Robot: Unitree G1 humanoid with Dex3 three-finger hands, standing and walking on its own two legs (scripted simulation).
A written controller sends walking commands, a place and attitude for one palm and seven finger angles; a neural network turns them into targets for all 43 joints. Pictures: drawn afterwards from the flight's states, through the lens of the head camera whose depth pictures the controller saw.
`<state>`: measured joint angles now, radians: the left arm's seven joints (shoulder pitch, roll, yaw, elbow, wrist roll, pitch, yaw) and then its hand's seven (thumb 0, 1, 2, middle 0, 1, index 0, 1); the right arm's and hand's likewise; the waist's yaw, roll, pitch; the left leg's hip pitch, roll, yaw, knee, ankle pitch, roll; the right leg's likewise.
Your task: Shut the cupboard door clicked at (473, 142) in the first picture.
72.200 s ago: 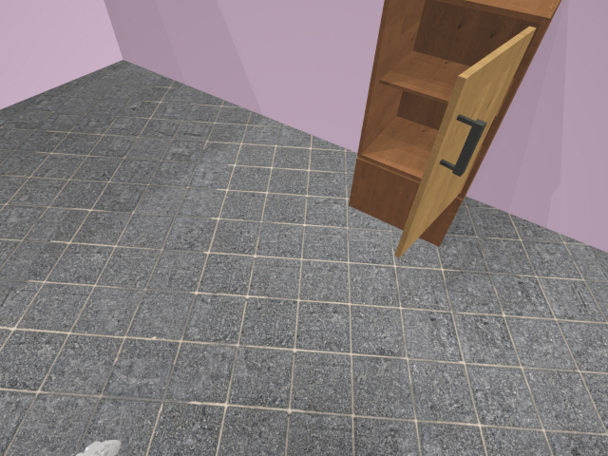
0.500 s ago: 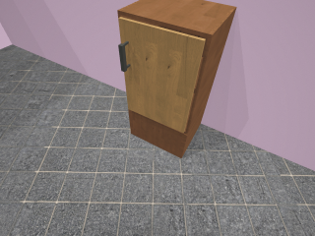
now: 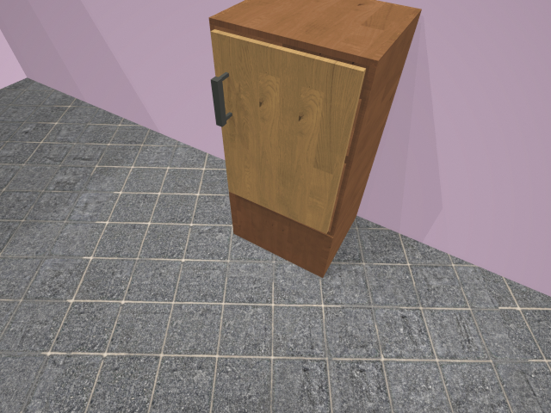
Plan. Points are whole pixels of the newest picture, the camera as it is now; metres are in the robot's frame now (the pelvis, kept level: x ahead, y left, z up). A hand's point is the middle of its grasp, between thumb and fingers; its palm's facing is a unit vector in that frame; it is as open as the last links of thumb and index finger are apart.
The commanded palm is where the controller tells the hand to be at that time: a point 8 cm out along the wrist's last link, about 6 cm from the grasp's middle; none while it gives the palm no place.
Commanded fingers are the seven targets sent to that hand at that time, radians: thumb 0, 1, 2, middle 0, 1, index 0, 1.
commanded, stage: look to check the result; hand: left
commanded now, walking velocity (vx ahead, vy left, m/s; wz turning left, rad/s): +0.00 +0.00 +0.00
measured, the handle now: (223, 99) +0.91 +0.21 -0.03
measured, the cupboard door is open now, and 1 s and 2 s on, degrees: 1 1 1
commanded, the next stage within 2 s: stand and wait in 0.02 s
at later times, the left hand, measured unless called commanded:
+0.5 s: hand out of the picture +0.03 +0.20 -0.17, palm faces +0.01 -0.97 -0.25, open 7.3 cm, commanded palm none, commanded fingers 0.00 0.90 0.90 -0.20 -0.30 -0.20 -0.30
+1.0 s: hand out of the picture +0.03 +0.20 -0.17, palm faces +0.01 -0.97 -0.25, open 7.3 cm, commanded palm none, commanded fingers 0.00 0.90 0.90 -0.20 -0.30 -0.20 -0.30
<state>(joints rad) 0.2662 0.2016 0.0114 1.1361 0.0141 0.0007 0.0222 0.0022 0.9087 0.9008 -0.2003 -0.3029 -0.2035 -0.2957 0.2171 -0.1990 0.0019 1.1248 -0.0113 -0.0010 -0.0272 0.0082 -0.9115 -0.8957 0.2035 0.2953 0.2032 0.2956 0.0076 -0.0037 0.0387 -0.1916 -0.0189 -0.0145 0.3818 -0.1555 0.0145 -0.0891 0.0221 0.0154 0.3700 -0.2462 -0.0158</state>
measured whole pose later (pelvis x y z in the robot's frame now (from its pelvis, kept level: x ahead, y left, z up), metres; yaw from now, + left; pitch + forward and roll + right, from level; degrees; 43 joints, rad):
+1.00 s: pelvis +0.02 +0.00 +0.00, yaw +0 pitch -2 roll +0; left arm 0.24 0.22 0.01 1.14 0.01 0.00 0.02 0.00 0.91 0.90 -0.20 -0.30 -0.20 -0.30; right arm 0.20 -0.23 0.01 1.14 -0.01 0.00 -0.03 0.01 -0.91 -0.90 0.20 0.30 0.20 0.30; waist 0.00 -0.01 0.04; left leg -0.15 -0.02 -0.01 0.34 -0.17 0.01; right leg -0.04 0.02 0.02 0.33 -0.25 -0.02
